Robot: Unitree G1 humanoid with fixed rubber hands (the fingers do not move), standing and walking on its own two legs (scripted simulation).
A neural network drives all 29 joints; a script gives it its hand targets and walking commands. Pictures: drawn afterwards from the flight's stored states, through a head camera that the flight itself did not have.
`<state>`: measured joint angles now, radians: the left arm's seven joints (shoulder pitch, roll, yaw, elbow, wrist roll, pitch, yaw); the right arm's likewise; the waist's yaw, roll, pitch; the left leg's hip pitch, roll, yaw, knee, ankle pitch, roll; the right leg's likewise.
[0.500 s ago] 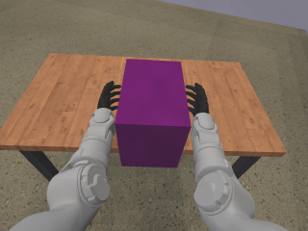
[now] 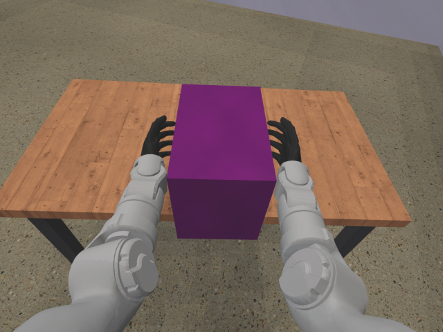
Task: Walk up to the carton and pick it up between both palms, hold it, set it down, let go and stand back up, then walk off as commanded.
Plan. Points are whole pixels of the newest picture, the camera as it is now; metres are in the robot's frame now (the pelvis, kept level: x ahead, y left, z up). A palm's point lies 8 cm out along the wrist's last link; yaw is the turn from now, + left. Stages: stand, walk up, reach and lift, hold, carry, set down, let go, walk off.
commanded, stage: reach and lift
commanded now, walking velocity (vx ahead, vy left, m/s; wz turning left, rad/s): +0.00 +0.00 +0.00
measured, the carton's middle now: (219, 161) +0.46 +0.01 +0.05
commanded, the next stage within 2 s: none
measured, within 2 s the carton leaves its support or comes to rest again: neither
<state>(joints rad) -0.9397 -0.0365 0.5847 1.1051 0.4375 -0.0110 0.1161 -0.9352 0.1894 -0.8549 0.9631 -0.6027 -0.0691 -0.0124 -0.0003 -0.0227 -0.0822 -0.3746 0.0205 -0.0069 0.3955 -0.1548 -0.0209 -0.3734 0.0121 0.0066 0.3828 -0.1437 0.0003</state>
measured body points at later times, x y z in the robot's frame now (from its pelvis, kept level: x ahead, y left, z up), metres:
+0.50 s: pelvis -0.01 +0.00 +0.00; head -0.02 +0.01 +0.45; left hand +0.41 +0.15 +0.12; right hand +0.41 -0.11 +0.14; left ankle +0.02 +0.13 -0.74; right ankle +0.02 -0.12 -0.74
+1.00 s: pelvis -0.01 +0.00 +0.00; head -0.04 +0.01 +0.45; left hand +0.41 +0.15 +0.15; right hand +0.41 -0.11 +0.16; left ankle +0.02 +0.13 -0.74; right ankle +0.02 -0.12 -0.74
